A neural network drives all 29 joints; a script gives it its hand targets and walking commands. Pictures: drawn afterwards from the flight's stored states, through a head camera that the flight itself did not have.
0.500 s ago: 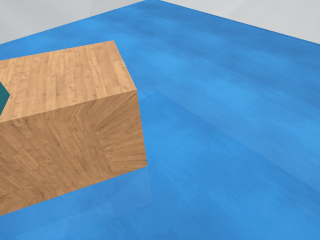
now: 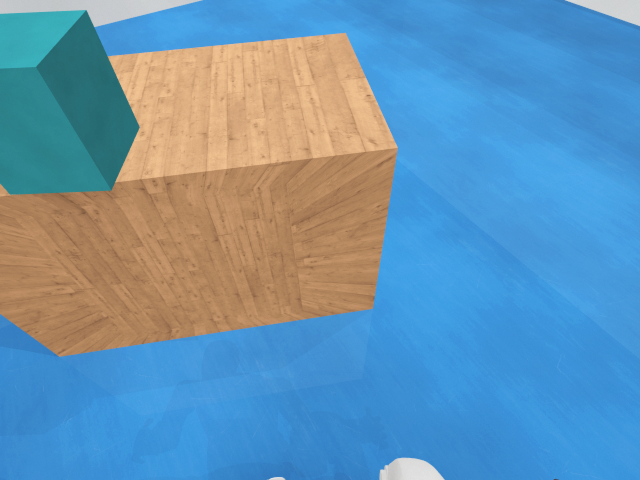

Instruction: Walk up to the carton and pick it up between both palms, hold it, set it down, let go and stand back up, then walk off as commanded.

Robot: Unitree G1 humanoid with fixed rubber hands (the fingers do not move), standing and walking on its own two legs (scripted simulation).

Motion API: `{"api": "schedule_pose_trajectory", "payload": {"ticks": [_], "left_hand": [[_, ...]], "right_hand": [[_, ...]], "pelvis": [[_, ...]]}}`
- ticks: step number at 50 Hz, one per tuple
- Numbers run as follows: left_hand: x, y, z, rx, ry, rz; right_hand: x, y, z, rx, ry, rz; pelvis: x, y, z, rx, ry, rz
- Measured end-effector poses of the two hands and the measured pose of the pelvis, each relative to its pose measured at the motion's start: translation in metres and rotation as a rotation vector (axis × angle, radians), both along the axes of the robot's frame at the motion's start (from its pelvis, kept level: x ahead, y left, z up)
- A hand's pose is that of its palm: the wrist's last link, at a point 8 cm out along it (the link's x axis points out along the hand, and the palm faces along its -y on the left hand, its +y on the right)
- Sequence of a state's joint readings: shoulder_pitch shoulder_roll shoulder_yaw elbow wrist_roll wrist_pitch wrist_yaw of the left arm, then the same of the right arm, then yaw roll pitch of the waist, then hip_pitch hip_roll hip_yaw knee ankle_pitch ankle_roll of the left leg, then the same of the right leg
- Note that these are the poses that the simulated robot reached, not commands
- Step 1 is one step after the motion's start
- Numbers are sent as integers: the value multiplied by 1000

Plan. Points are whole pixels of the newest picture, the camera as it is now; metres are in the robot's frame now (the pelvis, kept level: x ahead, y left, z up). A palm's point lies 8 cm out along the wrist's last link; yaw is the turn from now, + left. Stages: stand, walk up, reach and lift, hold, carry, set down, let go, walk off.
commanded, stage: walk up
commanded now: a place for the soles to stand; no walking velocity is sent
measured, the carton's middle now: (46, 106) +0.77 +0.50 +0.07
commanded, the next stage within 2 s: none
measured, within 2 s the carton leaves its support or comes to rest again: neither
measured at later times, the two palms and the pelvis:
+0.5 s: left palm out of the picture +0.02 +0.49 -0.09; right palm (440, 406) +0.24 -0.16 -0.13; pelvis +0.07 +0.14 -0.03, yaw +11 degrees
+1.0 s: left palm out of the picture +0.09 +0.59 -0.09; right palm (351, 390) +0.28 -0.03 -0.14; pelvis +0.14 +0.26 -0.02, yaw +13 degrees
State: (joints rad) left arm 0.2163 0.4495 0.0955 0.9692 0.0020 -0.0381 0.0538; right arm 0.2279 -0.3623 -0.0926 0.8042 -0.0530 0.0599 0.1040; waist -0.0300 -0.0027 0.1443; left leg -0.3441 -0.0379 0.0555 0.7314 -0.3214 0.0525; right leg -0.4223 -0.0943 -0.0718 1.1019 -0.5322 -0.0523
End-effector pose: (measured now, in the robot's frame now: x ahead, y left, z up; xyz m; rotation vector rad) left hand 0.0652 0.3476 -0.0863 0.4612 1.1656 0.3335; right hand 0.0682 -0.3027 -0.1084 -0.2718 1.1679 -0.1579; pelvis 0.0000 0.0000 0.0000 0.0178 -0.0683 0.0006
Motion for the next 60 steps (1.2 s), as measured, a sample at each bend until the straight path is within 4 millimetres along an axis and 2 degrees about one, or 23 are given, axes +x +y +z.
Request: {"api": "schedule_pose_trajectory", "payload": {"ticks": [5, 8, 10, 18, 21, 25, 27, 30, 34, 38, 41, 44, 50, 55, 58, 60], "left_hand": [[9, -10, -2, -31, -18, -27], [4, -10, 0, -27, -33, -17], [-3, -1, 4, -14, -44, 19], [-31, 62, 20, 55, -71, 155], [-40, 94, 17, 71, -57, 175], [-44, 146, 0, 82, -20, 199], [-39, 164, -8, 77, -3, 222], [-19, 179, -13, 52, 2, 210], [14, 183, -15, 9, -22, 149], [40, 181, -18, -14, -47, 102], [46, 183, -19, -11, -69, 94], [40, 197, -14, 6, -72, 136], [23, 245, -1, 52, -54, 196], [13, 309, -7, 87, -19, 208], [18, 352, -20, 107, 7, 222], [29, 369, -26, 106, 18, 226]], "right_hand": [[24, 20, -10, 32, -32, 29], [42, 33, -20, 44, -27, 44], [55, 43, -23, 49, -4, 79], [119, 82, -23, 31, -30, 185], [146, 105, -22, 14, -55, 217], [173, 144, -20, -9, -98, 245], [177, 161, -19, -18, -124, 254], [171, 181, -15, -14, -111, 236], [159, 195, -11, -20, -80, 210], [153, 199, -19, -26, -49, 183], [157, 206, -30, -36, -11, 168], [167, 223, -35, -35, 30, 193], [210, 268, -37, -18, -25, 237], [244, 320, -38, -17, -90, 270], [249, 348, -41, -33, -125, 282], [243, 362, -44, -33, -126, 263]], "pelvis": [[15, 13, -3, 11, 14, 8], [24, 23, -5, -33, 5, 40], [32, 31, -5, -33, 4, 59], [55, 77, -7, -52, -4, 145], [60, 101, -14, -59, -5, 178], [68, 138, -27, -12, -16, 190], [72, 153, -31, -7, -12, 188], [80, 166, -27, -8, -7, 193], [93, 179, -20, 6, 4, 185], [107, 191, -23, 4, 10, 172], [115, 204, -27, -39, -7, 187], [124, 220, -25, -42, -15, 198], [135, 264, -25, -51, -21, 224], [141, 313, -38, -51, -20, 241], [145, 342, -50, 1, -20, 228], [148, 356, -53, -5, -14, 219]]}}
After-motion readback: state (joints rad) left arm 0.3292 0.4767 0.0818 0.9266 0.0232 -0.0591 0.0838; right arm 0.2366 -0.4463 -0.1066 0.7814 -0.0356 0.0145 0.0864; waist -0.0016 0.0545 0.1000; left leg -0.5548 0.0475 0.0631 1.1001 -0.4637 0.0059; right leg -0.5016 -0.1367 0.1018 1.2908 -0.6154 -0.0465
